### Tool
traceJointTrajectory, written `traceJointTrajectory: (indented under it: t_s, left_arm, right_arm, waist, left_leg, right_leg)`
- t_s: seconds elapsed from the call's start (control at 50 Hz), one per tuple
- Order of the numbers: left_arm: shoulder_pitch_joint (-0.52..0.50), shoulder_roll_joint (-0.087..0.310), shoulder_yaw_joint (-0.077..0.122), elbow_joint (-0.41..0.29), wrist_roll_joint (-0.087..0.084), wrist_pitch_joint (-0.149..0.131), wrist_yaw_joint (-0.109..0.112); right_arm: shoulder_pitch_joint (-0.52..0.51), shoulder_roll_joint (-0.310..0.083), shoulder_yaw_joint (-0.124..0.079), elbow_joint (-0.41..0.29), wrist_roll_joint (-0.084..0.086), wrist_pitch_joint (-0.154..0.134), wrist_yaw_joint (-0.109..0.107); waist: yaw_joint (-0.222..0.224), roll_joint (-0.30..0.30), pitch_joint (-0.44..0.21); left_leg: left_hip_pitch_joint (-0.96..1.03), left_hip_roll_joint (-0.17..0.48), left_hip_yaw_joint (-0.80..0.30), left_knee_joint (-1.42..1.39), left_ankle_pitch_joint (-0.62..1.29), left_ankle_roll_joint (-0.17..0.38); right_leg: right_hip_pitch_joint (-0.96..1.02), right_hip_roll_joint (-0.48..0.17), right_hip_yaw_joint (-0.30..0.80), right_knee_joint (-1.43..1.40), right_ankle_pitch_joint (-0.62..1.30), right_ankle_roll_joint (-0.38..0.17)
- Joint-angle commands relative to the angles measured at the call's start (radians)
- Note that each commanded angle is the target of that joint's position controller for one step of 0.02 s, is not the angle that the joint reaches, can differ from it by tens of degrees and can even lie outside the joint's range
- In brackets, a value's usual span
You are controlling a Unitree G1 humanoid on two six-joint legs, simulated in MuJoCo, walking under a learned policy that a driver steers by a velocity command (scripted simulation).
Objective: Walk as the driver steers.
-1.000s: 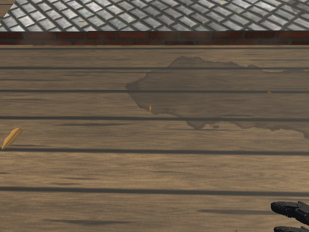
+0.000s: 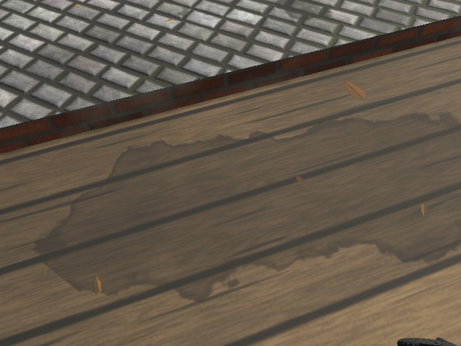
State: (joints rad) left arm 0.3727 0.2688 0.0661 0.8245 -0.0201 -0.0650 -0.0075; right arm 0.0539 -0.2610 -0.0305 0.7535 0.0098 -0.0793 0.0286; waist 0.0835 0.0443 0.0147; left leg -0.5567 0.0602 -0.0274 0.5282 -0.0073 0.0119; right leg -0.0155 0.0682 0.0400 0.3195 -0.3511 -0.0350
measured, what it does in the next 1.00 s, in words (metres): walks ahead: left foot, then right foot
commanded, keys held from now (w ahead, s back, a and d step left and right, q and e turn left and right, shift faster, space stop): w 0.58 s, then w+q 0.36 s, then q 0.06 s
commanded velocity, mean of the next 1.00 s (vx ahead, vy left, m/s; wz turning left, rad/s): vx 0.50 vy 0.00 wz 0.12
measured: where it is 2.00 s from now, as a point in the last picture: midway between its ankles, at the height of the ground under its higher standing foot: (254, 266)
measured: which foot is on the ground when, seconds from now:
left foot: up 0.00-0.02, down 0.04-0.60, up 0.62-1.00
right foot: down 0.00-0.06, up 0.08-0.56, down 0.58-1.00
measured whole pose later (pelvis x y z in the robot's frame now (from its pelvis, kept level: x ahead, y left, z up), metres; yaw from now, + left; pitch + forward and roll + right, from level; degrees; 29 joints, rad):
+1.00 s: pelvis +0.53 -0.01 +0.01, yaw +10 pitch +1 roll -2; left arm 0.29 0.26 0.06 0.90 0.01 -0.08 0.01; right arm 0.14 -0.27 -0.06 0.78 0.01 -0.03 0.04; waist 0.06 0.04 0.03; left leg -0.66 0.10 -0.02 0.68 0.05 0.02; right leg 0.06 0.03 -0.21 0.21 -0.29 -0.02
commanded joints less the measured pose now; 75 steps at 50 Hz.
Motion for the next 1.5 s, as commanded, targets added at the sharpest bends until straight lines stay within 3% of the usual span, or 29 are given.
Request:
traceJointTrajectory:
  t_s: [0.02,0.04,0.06,0.08,0.1,0.14,0.16,0.24,0.36,0.48,0.54,0.56,0.58,0.6,0.62,0.64,0.7,0.78,0.98,1.06,1.1,1.12,1.14,1.16,1.18,1.2,1.28,1.36,1.5]
  left_arm:
    - [-0.022,0.157,0.034,-0.033,0.001,0.002,0.009]
    - [-0.024,0.123,0.018,-0.044,0.014,0.003,0.012]
    - [0.093,0.037,-0.01,-0.061,0.011,-0.013,0.007]
    - [0.083,0.057,-0.01,-0.051,0.006,-0.028,0.004]
    - [0.0,0.144,0.012,-0.068,-0.017,-0.034,0.0]
    - [-0.113,0.135,0.012,-0.099,-0.005,-0.033,0.006]
    - [-0.107,0.126,0.017,-0.096,0.005,-0.025,0.01]
    - [-0.095,0.079,0.012,-0.087,0.013,-0.001,0.017]
    - [-0.286,0.042,-0.006,-0.13,0.014,-0.014,0.004]
    - [-0.431,0.059,-0.01,-0.186,0.002,-0.028,-0.03]
    - [-0.342,0.102,0.006,-0.167,0.006,-0.035,-0.035]
    - [-0.214,0.137,0.026,-0.126,0.01,-0.035,-0.03]
    - [-0.038,0.194,0.047,-0.083,0.019,-0.034,-0.02]
    - [0.065,0.298,0.072,-0.067,0.032,-0.027,-0.013]
    - [0.083,0.218,0.051,-0.064,0.019,-0.022,-0.014]
    - [0.011,0.169,0.033,-0.071,0.016,-0.022,-0.011]
    - [-0.159,0.083,0.005,-0.08,0.025,-0.035,-0.013]
    - [-0.182,0.101,0.016,-0.046,0.039,-0.06,-0.01]
    - [-0.101,0.163,0.03,0.026,0.021,-0.021,0.027]
    - [-0.137,0.209,0.045,0.012,-0.003,0.021,0.05]
    - [-0.151,0.192,0.038,-0.003,-0.003,0.025,0.053]
    - [-0.067,0.064,0.001,-0.03,0.061,0.012,0.039]
    - [0.011,0.074,-0.014,-0.048,0.044,-0.011,0.02]
    - [-0.088,0.166,0.01,-0.045,0.011,-0.019,0.011]
    - [-0.167,0.161,0.008,-0.078,-0.002,-0.018,0.015]
    - [-0.186,0.146,0.008,-0.069,0.012,-0.009,0.029]
    - [-0.148,0.13,0.012,-0.075,0.028,0.035,0.046]
    - [-0.188,0.118,0.007,-0.089,0.031,0.05,0.055]
    - [-0.275,0.124,0.01,-0.127,0.02,0.038,0.042]
  right_arm:
    - [0.078,-0.149,-0.049,-0.042,-0.003,-0.027,0.005]
    - [0.246,-0.205,-0.069,-0.003,-0.01,-0.03,-0.002]
    - [0.365,-0.3,-0.095,0.013,-0.024,-0.024,-0.006]
    - [0.411,-0.241,-0.081,0.032,-0.005,-0.015,0.001]
    - [0.345,-0.187,-0.061,0.023,0.002,-0.013,0.0]
    - [0.212,-0.138,-0.044,-0.002,-0.009,-0.008,0.0]
    - [0.179,-0.115,-0.035,-0.007,-0.019,-0.013,0.002]
    - [0.18,-0.13,-0.04,0.011,-0.013,-0.027,-0.001]
    - [0.258,-0.166,-0.049,0.055,-0.001,-0.013,-0.021]
    - [0.341,-0.19,-0.056,0.11,0.01,0.013,-0.028]
    - [0.313,-0.212,-0.064,0.113,0.014,0.027,-0.036]
    - [0.299,-0.201,-0.059,0.11,0.012,0.032,-0.038]
    - [0.298,-0.165,-0.042,0.092,-0.002,0.032,-0.04]
    - [0.408,-0.056,-0.006,0.067,-0.009,0.012,-0.032]
    - [0.394,-0.089,-0.011,0.087,0.005,-0.009,-0.026]
    - [0.309,-0.173,-0.037,0.064,0.035,-0.019,-0.021]
    - [0.239,-0.15,-0.048,0.055,0.023,0.003,-0.029]
    - [0.259,-0.094,-0.046,0.057,0.019,0.043,-0.034]
    - [-0.016,-0.049,-0.029,-0.069,0.0,0.033,0.016]
    - [0.097,-0.107,-0.059,-0.088,-0.005,0.036,0.039]
    - [0.322,-0.205,-0.108,-0.041,-0.006,0.037,0.015]
    - [0.325,-0.305,-0.12,-0.043,-0.008,0.047,-0.013]
    - [0.293,-0.324,-0.113,-0.102,-0.029,0.039,-0.005]
    - [0.27,-0.257,-0.103,-0.125,-0.023,0.042,0.002]
    - [0.21,-0.214,-0.092,-0.129,-0.006,0.04,0.0]
    - [0.165,-0.186,-0.084,-0.129,0.008,0.043,-0.005]
    - [0.108,-0.185,-0.084,-0.157,-0.019,0.058,-0.023]
    - [0.115,-0.214,-0.094,-0.169,-0.005,0.079,-0.05]
    - [0.108,-0.201,-0.092,-0.189,-0.008,0.112,-0.061]
  waist:
    - [-0.108,-0.135,-0.056]
    - [-0.175,-0.089,-0.188]
    - [-0.17,0.133,-0.359]
    - [-0.193,0.227,-0.414]
    - [-0.194,0.128,-0.255]
    - [-0.149,0.023,-0.069]
    - [-0.116,0.043,-0.039]
    - [-0.08,0.047,-0.019]
    - [-0.136,0.024,0.019]
    - [-0.17,0.025,0.06]
    - [-0.1,0.048,0.003]
    - [-0.034,0.034,-0.078]
    - [0.034,-0.012,-0.217]
    - [0.013,-0.243,-0.363]
    - [0.036,-0.282,-0.417]
    - [0.033,-0.205,-0.245]
    - [-0.06,-0.146,-0.042]
    - [-0.101,-0.13,0.001]
    - [-0.016,-0.074,0.093]
    - [-0.097,-0.14,-0.017]
    - [-0.219,-0.06,-0.14]
    - [-0.127,0.212,-0.232]
    - [-0.101,0.23,-0.456]
    - [-0.171,0.04,-0.458]
    - [-0.154,0.003,-0.321]
    - [-0.121,-0.073,-0.212]
    - [-0.049,0.008,-0.149]
    - [-0.063,0.031,-0.188]
    - [-0.102,0.115,-0.127]
  left_leg:
    - [0.212,-0.045,0.043,-0.064,-0.067,0.062]
    - [0.472,0.031,-0.027,-0.023,-0.001,0.113]
    - [0.891,0.272,-0.417,-0.044,-0.12,0.268]
    - [0.956,0.335,-0.701,-0.202,-0.308,0.318]
    - [0.846,0.306,-0.605,-0.229,-0.421,0.268]
    - [0.572,0.231,-0.399,-0.283,-0.322,0.223]
    - [0.483,0.199,-0.338,-0.312,-0.241,0.211]
    - [0.397,0.161,-0.2,-0.383,-0.027,0.228]
    - [0.428,0.112,-0.059,-0.401,0.065,0.187]
    - [0.586,0.188,-0.084,-0.339,0.079,0.178]
    - [0.632,0.191,-0.072,-0.214,0.323,0.147]
    - [0.602,0.145,-0.033,-0.066,0.451,0.124]
    - [0.448,0.095,0.005,0.174,0.338,0.091]
    - [0.021,-0.071,0.057,0.572,-0.128,0.013]
    - [-0.122,-0.102,-0.084,0.72,-0.577,0.015]
    - [-0.203,-0.046,-0.107,0.778,-0.529,0.028]
    - [-0.104,0.065,-0.074,0.633,-0.313,0.021]
    - [-0.075,0.073,-0.087,0.578,-0.185,-0.009]
    - [-0.129,0.033,0.035,0.119,0.063,0.011]
    - [0.055,-0.068,0.123,0.084,-0.103,0.063]
    - [0.401,-0.098,0.071,-0.07,0.134,0.127]
    - [0.704,0.137,-0.224,0.047,0.669,0.223]
    - [0.915,0.349,-0.679,-0.038,0.662,0.463]
    - [0.862,0.291,-0.569,-0.084,0.567,0.415]
    - [0.738,0.237,-0.447,-0.103,0.458,0.361]
    - [0.593,0.187,-0.374,-0.132,0.384,0.313]
    - [0.309,0.116,-0.288,-0.193,0.367,0.284]
    - [0.296,0.089,-0.298,-0.184,0.226,0.256]
    - [0.29,0.055,-0.419,-0.176,-0.124,0.2]
  right_leg:
    - [-0.006,-0.249,0.125,0.121,0.625,-0.118]
    - [-0.107,-0.194,0.072,0.345,0.592,-0.085]
    - [-0.495,-0.051,-0.016,0.732,0.257,-0.001]
    - [-0.667,-0.006,0.072,0.89,-0.225,0.01]
    - [-0.763,-0.068,0.096,0.97,-0.182,-0.001]
    - [-0.746,-0.151,0.04,0.885,-0.023,-0.004]
    - [-0.688,-0.182,0.046,0.831,0.03,-0.001]
    - [-0.64,-0.199,0.026,0.716,0.138,0.032]
    - [-0.62,-0.173,-0.011,0.363,0.425,0.051]
    - [-0.631,-0.14,-0.016,0.207,0.372,0.017]
    - [-0.471,-0.097,-0.05,0.16,0.278,-0.027]
    - [-0.285,-0.069,-0.077,0.134,0.297,-0.055]
    - [0.008,-0.162,0.014,0.184,0.344,-0.108]
    - [0.415,-0.422,0.445,0.153,0.228,-0.264]
    - [0.435,-0.482,0.666,0.023,0.111,-0.296]
    - [0.3,-0.451,0.521,-0.001,0.062,-0.24]
    - [-0.059,-0.334,0.214,-0.113,0.174,-0.158]
    - [-0.165,-0.314,0.045,-0.198,0.33,-0.164]
    - [0.018,-0.323,-0.199,-0.142,0.604,-0.115]
    - [0.09,-0.328,-0.229,0.129,1.063,-0.064]
    - [-0.055,-0.242,-0.252,0.526,0.87,0.017]
    - [-0.377,-0.121,-0.236,0.864,-0.065,0.076]
    - [-0.607,0.026,-0.028,1.148,-0.397,0.111]
    - [-0.632,-0.046,0.081,1.159,-0.312,0.091]
    - [-0.672,-0.079,0.06,1.088,-0.22,0.076]
    - [-0.664,-0.116,0.049,1.01,-0.16,0.083]
    - [-0.503,-0.115,0.035,0.812,-0.083,0.103]
    - [-0.496,-0.091,0.048,0.655,0.015,0.132]
    - [-0.44,-0.05,0.071,0.408,0.045,0.119]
